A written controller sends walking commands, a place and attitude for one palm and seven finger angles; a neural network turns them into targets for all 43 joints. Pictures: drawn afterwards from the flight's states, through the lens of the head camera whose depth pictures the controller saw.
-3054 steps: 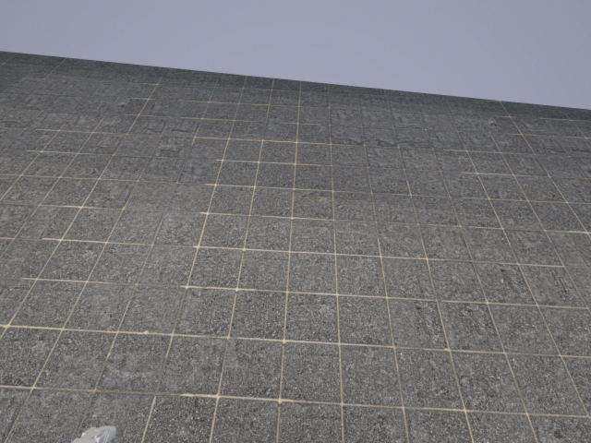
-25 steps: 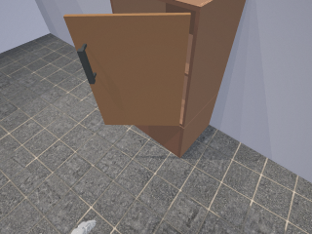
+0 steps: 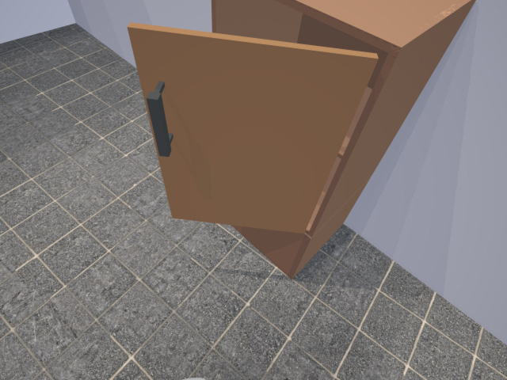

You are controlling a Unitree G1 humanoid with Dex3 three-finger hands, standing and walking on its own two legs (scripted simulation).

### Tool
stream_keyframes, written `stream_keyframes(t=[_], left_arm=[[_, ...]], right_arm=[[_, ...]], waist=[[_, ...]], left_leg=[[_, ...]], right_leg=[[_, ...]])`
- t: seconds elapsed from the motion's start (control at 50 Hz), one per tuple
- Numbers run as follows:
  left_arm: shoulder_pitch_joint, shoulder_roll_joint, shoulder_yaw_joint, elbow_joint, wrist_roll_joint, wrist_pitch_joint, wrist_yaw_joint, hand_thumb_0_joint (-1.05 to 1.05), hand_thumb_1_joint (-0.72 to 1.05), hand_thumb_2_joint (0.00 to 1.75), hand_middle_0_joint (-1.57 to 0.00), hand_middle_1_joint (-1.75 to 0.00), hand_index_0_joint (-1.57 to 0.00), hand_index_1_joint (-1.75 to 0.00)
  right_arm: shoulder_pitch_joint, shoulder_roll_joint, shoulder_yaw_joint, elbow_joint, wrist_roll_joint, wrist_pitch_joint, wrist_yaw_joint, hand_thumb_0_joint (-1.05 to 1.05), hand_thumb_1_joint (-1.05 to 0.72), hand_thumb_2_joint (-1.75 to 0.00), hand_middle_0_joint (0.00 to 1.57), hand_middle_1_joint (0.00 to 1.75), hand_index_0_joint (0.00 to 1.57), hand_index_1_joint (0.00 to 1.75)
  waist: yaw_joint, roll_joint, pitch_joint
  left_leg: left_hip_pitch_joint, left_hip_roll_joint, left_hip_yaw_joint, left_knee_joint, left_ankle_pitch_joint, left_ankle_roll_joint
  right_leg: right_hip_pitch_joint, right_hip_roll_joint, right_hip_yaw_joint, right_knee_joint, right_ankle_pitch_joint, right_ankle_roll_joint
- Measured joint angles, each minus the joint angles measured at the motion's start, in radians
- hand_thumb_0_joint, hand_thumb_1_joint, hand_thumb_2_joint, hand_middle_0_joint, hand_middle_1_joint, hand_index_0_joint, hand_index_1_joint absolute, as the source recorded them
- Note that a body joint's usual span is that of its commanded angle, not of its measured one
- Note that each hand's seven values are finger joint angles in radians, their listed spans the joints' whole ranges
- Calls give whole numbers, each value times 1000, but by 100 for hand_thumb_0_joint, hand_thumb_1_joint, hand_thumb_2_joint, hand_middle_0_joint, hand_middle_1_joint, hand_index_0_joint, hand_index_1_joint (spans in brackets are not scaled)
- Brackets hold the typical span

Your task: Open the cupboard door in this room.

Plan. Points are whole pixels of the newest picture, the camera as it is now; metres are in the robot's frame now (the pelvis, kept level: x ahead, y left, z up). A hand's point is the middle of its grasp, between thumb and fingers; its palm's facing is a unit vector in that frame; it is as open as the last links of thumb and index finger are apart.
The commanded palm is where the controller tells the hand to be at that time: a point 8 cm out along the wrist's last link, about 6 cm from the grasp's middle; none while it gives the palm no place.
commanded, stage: come to a stop and stand still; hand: left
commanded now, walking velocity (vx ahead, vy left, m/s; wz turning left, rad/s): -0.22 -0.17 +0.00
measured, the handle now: (162, 120) +0.56 +0.24 +0.05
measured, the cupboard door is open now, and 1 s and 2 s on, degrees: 39 39 39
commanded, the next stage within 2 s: look again from close up in 1.06 s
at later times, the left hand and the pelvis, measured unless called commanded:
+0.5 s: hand out of the picture +0.00 +0.13 -0.16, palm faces +0.03 -0.98 -0.21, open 7.3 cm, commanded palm none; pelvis -0.03 -0.05 +0.01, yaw -1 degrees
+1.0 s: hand out of the picture +0.00 +0.19 -0.17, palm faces -0.04 -0.97 -0.24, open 7.4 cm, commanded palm none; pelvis -0.02 -0.01 +0.00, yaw -2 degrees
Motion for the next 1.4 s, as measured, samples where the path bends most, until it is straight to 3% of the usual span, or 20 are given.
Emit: stream_keyframes(t=[0.08, 0.14, 0.2, 0.26, 0.3, 0.36, 0.44, 0.52, 0.56, 0.58, 0.66, 0.74, 0.82, 1.12, 1.4], left_arm=[[-43, 11, 22, -53, 5, 18, -7, 1, 91, 90, -20, -30, -19, -30], [-77, 24, 36, -93, 8, 24, -11, 1, 91, 90, -20, -30, -19, -30], [-101, 30, 39, -125, 11, 18, -15, 1, 91, 90, -20, -30, -19, -30], [-102, 30, 32, -136, 12, -7, -16, 1, 91, 90, -20, -30, -19, -30], [-86, 35, 24, -131, 16, -30, -11, 1, 91, 90, -20, -30, -19, -30], [-61, 3, 2, -102, 18, -30, -12, 1, 91, 90, -20, -30, -19, -30], [-28, -22, -5, -75, 19, -33, -13, 1, 92, 90, -20, -30, -20, -30], [-21, -22, 1, -58, 17, -42, -13, 1, 92, 90, -20, -30, -20, -30], [-21, -20, 2, -49, 11, -43, -11, 1, 92, 90, -20, -30, -20, -30], [-24, -18, 3, -43, 7, -41, -9, 1, 91, 90, -20, -30, -20, -30], [-10, -8, -14, -41, 14, -50, 13, 1, 91, 90, -20, -30, -20, -30], [-6, 3, -29, -45, 14, -41, 9, 1, 91, 90, -20, -30, -20, -30], [-4, 9, -36, -50, 11, -41, 7, 1, 91, 90, -20, -30, -20, -30], [-33, 23, -45, -52, 11, -42, -4, 1, 90, 90, -20, -30, -19, -30], [-48, 3, -49, -28, 8, -48, -7, 1, 90, 90, -20, -30, -20, -30]], right_arm=[[-28, 3, -10, -30, -3, 13, -7, 0, -91, -90, 20, 30, 20, 30], [-28, -9, -17, -36, -6, 21, -5, 0, -91, -90, 20, 30, 20, 30], [-12, -29, -27, -33, -11, 30, 5, 0, -90, -90, 20, 30, 20, 30], [18, -48, -37, -22, -11, 40, 17, 0, -90, -90, 20, 30, 20, 30], [43, -50, -40, -11, -3, 48, 27, 0, -90, -90, 20, 30, 20, 30], [80, -69, -42, 8, -4, 70, 43, 0, -90, -90, 20, 30, 20, 30], [126, -75, -42, 26, -4, 65, 54, 0, -90, -90, 19, 30, 20, 30], [154, -73, -38, 36, 1, 55, 46, 1, -90, -90, 19, 30, 20, 30], [160, -72, -32, 42, 4, 44, 40, 1, -90, -90, 19, 30, 19, 30], [160, -69, -30, 48, 3, 37, 35, 1, -90, -90, 19, 30, 19, 30], [158, -55, -8, -4, -2, 25, 39, 1, -90, -90, 19, 30, 19, 30], [156, -37, 13, -55, -2, 3, 30, 1, -91, -90, 19, 30, 19, 30], [140, -49, 16, -56, 1, 1, 20, 2, -95, -90, 20, 30, 20, 30], [94, -53, 28, -26, 3, -15, 30, 1, -92, -90, 20, 30, 20, 30], [109, -41, 27, 41, 5, -7, 28, 0, -90, -90, 20, 30, 20, 30]], waist=[[-7, 21, 14], [-10, 33, 15], [-18, 51, 7], [-27, 65, -11], [-26, 44, -32], [-29, 65, -45], [-23, 52, -54], [-18, 38, -34], [-17, 40, -24], [-18, 41, -18], [-17, 32, -6], [-21, 45, -9], [-13, 58, -21], [-13, 43, -35], [-23, 37, -24]], left_leg=[[-7, 22, 5, -31, 29, -2], [-17, 37, 3, -40, 47, -12], [-30, 48, -6, -39, 60, -25], [-48, 53, -19, -13, 58, -43], [-69, 34, -16, 35, 11, -58], [-64, 5, -66, 98, -133, -62], [-46, -27, -77, 193, -152, -67], [18, -42, -65, 107, -159, -76], [75, -41, -65, -22, -68, -72], [87, -40, -68, -50, -16, -47], [40, -42, -56, 48, -89, -9], [34, -55, -46, 72, -110, 10], [57, -65, -30, 53, -107, 19], [109, -72, -10, -52, -62, 10], [130, -42, -28, -74, -54, -25]], right_leg=[[-121, 31, 25, 187, 19, 3], [-159, 32, 34, 208, 54, 7], [-129, 17, 26, 99, 80, 1], [-29, 3, 8, -126, 158, -7], [23, -16, 25, -259, 219, -10], [44, -11, 20, -268, 248, -9], [81, -14, 29, -346, 286, -14], [84, -21, 26, -364, 297, -8], [70, -19, 18, -336, 281, 1], [61, -18, 13, -314, 269, 6], [33, -22, 25, -271, 248, 13], [22, -33, 37, -239, 225, -16], [38, -43, 53, -255, 234, 3], [62, -48, 72, -318, 267, 40], [83, -17, 54, -334, 267, 11]])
